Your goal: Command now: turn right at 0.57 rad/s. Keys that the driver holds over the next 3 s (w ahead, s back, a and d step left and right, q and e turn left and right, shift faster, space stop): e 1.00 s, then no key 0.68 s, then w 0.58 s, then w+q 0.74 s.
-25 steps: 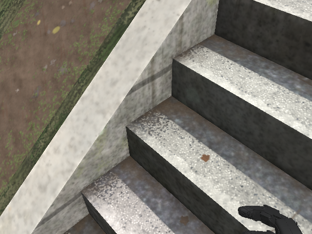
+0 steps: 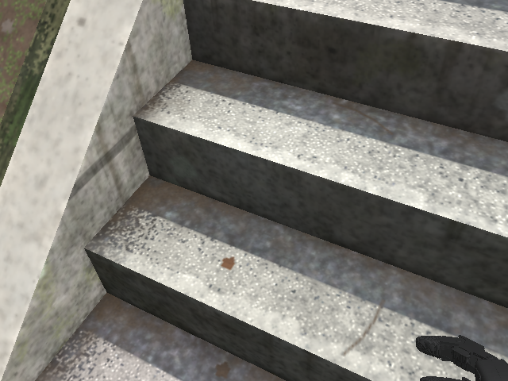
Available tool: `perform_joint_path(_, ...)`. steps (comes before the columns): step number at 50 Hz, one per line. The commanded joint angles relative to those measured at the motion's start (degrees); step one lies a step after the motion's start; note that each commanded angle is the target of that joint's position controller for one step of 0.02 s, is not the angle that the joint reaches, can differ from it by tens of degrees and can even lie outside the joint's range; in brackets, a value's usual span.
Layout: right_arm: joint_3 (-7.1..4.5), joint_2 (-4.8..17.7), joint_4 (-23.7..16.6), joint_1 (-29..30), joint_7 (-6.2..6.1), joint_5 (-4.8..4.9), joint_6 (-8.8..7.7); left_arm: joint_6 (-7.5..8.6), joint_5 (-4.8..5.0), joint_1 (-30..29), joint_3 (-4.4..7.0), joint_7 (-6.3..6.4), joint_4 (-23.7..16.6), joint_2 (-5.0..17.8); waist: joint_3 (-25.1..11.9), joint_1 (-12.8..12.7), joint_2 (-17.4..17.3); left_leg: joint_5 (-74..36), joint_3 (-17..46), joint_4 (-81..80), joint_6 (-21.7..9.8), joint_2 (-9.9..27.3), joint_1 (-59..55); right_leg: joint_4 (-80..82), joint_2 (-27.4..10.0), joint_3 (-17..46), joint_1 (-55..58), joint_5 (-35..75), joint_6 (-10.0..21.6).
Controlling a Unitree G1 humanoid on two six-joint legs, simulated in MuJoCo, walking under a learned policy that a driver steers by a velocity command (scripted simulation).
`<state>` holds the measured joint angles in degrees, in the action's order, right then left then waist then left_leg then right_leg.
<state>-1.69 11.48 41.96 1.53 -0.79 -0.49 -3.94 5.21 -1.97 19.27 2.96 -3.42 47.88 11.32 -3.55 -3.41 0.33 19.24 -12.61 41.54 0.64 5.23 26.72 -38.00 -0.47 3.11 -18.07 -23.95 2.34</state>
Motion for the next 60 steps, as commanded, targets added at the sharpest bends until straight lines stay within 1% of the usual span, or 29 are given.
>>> perform_joint_path(1, -1.8, 4.9, -10.1, 12.6, -1.36, 0.45, -1.87, 1.72, -1.46, 4.2, 3.4, -0.69, -3.1, 11.0, -1.7, -2.7, 14.9, 12.0, 8.9, 29.1, 1.4, -5.0, 20.8, 14.2, -14.4, 23.7, 14.6, 42.2, 16.4)
perform_joint_path(3, -2.48, 5.7, -9.7, 7.9, -1.67, -1.3, -1.33, 0.45, 0.25, -4.1, 3.11, -0.85, -5.3, 10.3, -2.0, 1.1, 5.5, 11.3, 14.2, 44.8, -0.5, -5.0, 19.0, 11.8, -14.2, 18.9, 6.7, 48.5, 14.4)
perform_joint_path(6, -2.41, 6.4, -12.1, 5.5, -2.75, -1.37, -1.23, -2.24, 1.05, -7.4, 1.05, 1.49, -9.6, 5.8, -4.5, 2.6, 0.2, 7.7, 14.3, 42.0, 0.8, -5.8, 21.4, 10.0, -11.9, 18.8, 7.5, 42.6, 14.4)
perform_joint_path(9, -0.2, 1.1, -12.3, 3.9, -1.93, -2.26, -1.94, -2.94, 1.19, -5.5, 1.73, 2.69, -11.1, 9.4, -4.4, 2.0, 4.6, 10.3, 10.0, 18.9, 5.2, -6.7, 16.9, 11.9, -7.7, 19.3, 9.4, 29.7, 12.6)
perform_joint_path(11, -0.49, 1.3, -9.5, -3.1, -0.64, -0.77, -2.63, -2.32, 0.03, -14.8, 2.33, 2.29, -15.5, 11.5, -3.5, 4.6, 4.8, 3.5, 10.1, 9.2, 4.4, -6.8, 2.6, 9.9, -8.1, 20.4, -1.1, 33.2, 11.1)
perform_joint_path(14, -0.58, 1.6, -8.8, -4.8, -0.27, -0.11, -2.61, -3.28, 1.45, -12.5, 2.07, 0.8, -13.0, 9.9, -3.9, 4.8, 4.0, -15.9, 9.7, -14.1, 1.9, -7.2, -7.4, 7.8, -7.5, 25.1, 1.5, 29.7, 12.6)
perform_joint_path(15, -0.81, 2.8, -8.9, -5.6, -1.14, -0.84, -2.62, -3.63, 0.8, -8.3, 1.94, 0.48, -11.4, 7.9, -6.2, 3.9, 3.1, -24.9, 12.6, -13.9, -0.7, -4.3, -12.8, 5.0, -5.5, 25.4, 0.2, 25.4, 10.6)
perform_joint_path(16, -2.03, 8.7, -9.8, -5.1, -1.47, -0.76, -3.11, -3.56, 0.55, -2.5, 1.09, 1.09, -12.3, 3.4, -12.6, -0.7, -6.6, -48.9, 24.2, -11.0, -12.0, 4.7, -22.8, -6.4, 3.2, 16.5, -5.5, 11.8, 2.9)
perform_joint_path(17, -3.4, 12.6, -10.7, -5.1, -0.91, -1.76, -2.0, -3.66, -0.15, -0.7, 1.19, 1.32, -12.5, 4.4, -13.9, -0.7, -11.9, -49.6, 42.2, -15.5, -24.7, 16.0, -31.7, -19.4, 8.6, 11.3, -21.0, -9.3, -4.9)
perform_joint_path(18, -4.7, 13.2, -11.1, -7.2, -0.89, -2.6, -1.21, -3.75, -0.33, -3.1, 2.75, 1.82, -11.5, 9.5, -12.1, 4.0, -8.9, -42.7, 50.9, -20.7, -29.3, 22.7, -31.1, -44.3, 8.3, 10.3, -30.0, -15.4, -9.6)
perform_joint_path(20, -1.66, 7.9, -11.7, 0.9, 1.72, -3.04, -0.25, -4.48, 1.63, -2.1, 4.16, 2.85, -8.3, 12.8, -4.9, 0.2, -5.2, -21.4, 37.8, -22.7, -20.5, 16.3, -13.6, -73.0, 7.8, 13.8, -32.8, 2.0, -8.3)
perform_joint_path(21, 0.7, 2.7, -13.1, 5.2, 2.2, -2.35, 0.63, -3.88, 1.55, -4.8, 4.15, 2.94, -8.8, 12.3, -2.5, -0.2, -1.9, -16.5, 28.3, -23.4, -17.7, 12.1, -7.5, -72.1, 7.5, 12.8, -32.4, 6.1, -6.4)
perform_joint_path(23, 2.71, 0.0, -12.4, 4.0, 1.2, -1.64, 2.18, -3.13, 0.88, -11.0, 2.21, 2.73, -11.4, 8.5, -4.9, 1.8, 1.3, -9.1, 20.2, -23.5, -15.9, 7.7, -9.5, -68.1, 5.8, 9.4, -34.6, 7.1, -6.1)
perform_joint_path(28, 0.27, 6.3, -11.3, -3.7, 0.36, -1.11, -0.02, -2.43, -0.09, -13.5, 0.74, 1.57, -10.0, 7.6, -6.0, 5.4, -5.0, -16.1, 13.5, -26.2, -16.9, 9.1, -17.2, -49.5, 0.9, 1.0, -30.6, 4.4, -9.4)
perform_joint_path(30, -0.23, 7.6, -11.7, 0.0, 0.43, -1.16, -0.85, -2.73, -0.84, -11.2, -0.07, 0.44, -9.6, 6.8, -5.5, 2.9, -4.0, -16.9, 9.3, -26.4, -15.2, 9.7, -14.5, -37.0, -2.7, -2.8, -23.1, 3.0, -8.3)
perform_joint_path(33, -1.55, 9.7, -9.5, -3.1, 0.26, -1.18, -0.85, -3.13, -0.58, -11.3, -1.22, -1.34, -11.2, 5.0, -3.2, 5.6, -5.9, -10.7, 10.3, -23.9, -15.3, 11.9, -18.5, -12.6, -3.7, -3.9, -17.6, -6.0, -5.1)
perform_joint_path(35, -1.3, 9.3, -9.0, 1.8, 1.38, -3.01, -1.18, -2.83, -0.12, -2.0, -0.92, -0.39, -10.7, 6.0, -4.0, 0.5, -6.5, -18.5, 13.9, -21.7, -17.6, 18.6, -15.7, -7.7, -4.4, -1.6, -9.8, 11.9, -2.1)
perform_joint_path(38, -0.75, 5.4, -5.0, -2.9, 1.6, -1.68, -0.8, -0.48, 0.02, -3.3, 0.48, 0.79, -11.9, 7.1, -3.8, 3.9, -4.2, -11.3, 7.2, -11.4, -9.6, 12.9, -17.5, 12.6, 0.6, -4.6, -2.4, 22.6, 4.4)
perform_joint_path(39, -0.23, 1.4, -7.3, -5.3, 0.61, -1.96, -0.82, 0.31, 0.26, -1.7, 2.08, 2.4, -12.0, 12.7, -9.1, 7.2, 7.4, -2.2, 0.2, 1.1, -1.7, 4.0, -8.8, 11.4, -7.3, 10.3, 9.0, 49.5, 14.0)
perform_joint_path(40, 0.04, 2.6, -10.5, -3.4, -0.42, -1.11, -1.99, 0.27, 1.14, -0.9, 3.72, 2.52, -12.5, 17.7, -10.0, 4.0, 12.0, 8.0, 1.5, 7.7, 3.8, -3.8, 7.9, 14.5, -14.0, 24.1, 20.2, 49.9, 22.4)
perform_joint_path(41, -0.42, 5.5, -11.1, 1.5, -0.8, -0.36, -2.05, 0.92, -0.18, 3.7, 4.5, 1.72, -12.0, 17.2, -10.5, -2.0, 13.9, 16.9, 8.9, 26.4, 5.5, -4.9, 17.2, 16.3, -17.2, 29.0, 22.7, 44.7, 23.1)
perform_joint_path(43, -1.57, 7.1, -9.9, 2.7, -1.21, -0.5, -1.22, 0.21, -0.87, -0.1, 3.4, -0.18, -12.1, 13.6, -7.3, -0.9, 5.0, 11.3, 17.1, 54.4, 3.2, -5.1, 25.5, 13.2, -15.3, 23.0, 15.0, 43.6, 17.6)
perform_joint_path(45, -1.87, 7.7, -9.4, -1.5, -1.29, -1.0, -0.93, -1.9, 0.58, -6.2, 1.21, -0.19, -12.9, 9.6, -4.0, 3.7, 3.0, 4.0, 18.8, 63.4, 0.3, -5.6, 25.1, 13.7, -13.6, 20.6, 4.7, 40.5, 17.5)
perform_joint_path(46, -0.9, 6.0, -11.0, -0.8, -0.89, -1.3, -0.31, -3.42, -0.07, -5.6, -0.2, 0.2, -11.8, 6.8, -5.5, 3.8, 1.2, 1.4, 19.1, 62.7, 0.1, -7.1, 26.6, 14.2, -11.7, 20.6, 4.1, 37.1, 18.4)
perform_joint_path(49, -0.69, 7.1, -9.9, -3.2, -0.71, -1.56, -0.01, -3.64, -0.1, -8.6, -1.47, 0.69, -14.6, 5.9, -8.3, 4.0, 3.5, 0.6, 18.3, 64.1, 3.4, -6.9, 28.9, 14.8, -11.8, 19.8, 6.0, 37.2, 18.4)
perform_joint_path(53, -1.01, 9.1, -7.7, -5.4, -0.35, -1.98, 0.49, -0.66, 0.73, -8.8, -1.6, 1.65, -17.2, 7.7, -8.8, 3.0, 4.5, -0.6, 14.2, 58.7, 7.2, -5.9, 23.3, 13.6, -9.3, 15.1, 2.3, 41.1, 15.8)
perform_joint_path(56, -0.29, 6.6, -6.5, -7.7, 1.58, -2.48, 1.53, 0.11, 1.72, -15.2, -1.45, 2.25, -20.0, 8.8, -6.7, 5.3, 2.5, 0.2, 11.1, 31.2, 8.0, -3.5, 9.5, 14.3, -5.7, 11.7, -5.3, 31.7, 11.3)
perform_joint_path(58, 0.35, 3.9, -5.8, -9.4, 3.15, -2.51, 2.65, -0.6, 1.7, -15.2, -0.17, 2.37, -19.7, 10.9, -5.6, 4.3, 6.5, 6.1, 11.0, 15.3, 6.9, -3.8, 1.9, 13.2, -8.0, 16.9, -6.7, 29.0, 12.8)
perform_joint_path(60, 1.05, 2.7, -4.1, -14.5, 3.9, -0.77, 2.44, -1.48, 2.83, -17.3, -0.63, 1.16, -18.7, 9.2, -7.2, 6.2, 4.5, -3.7, 13.0, -1.6, 6.0, -2.8, -2.7, 8.9, -11.3, 21.8, -0.7, 32.9, 14.9)
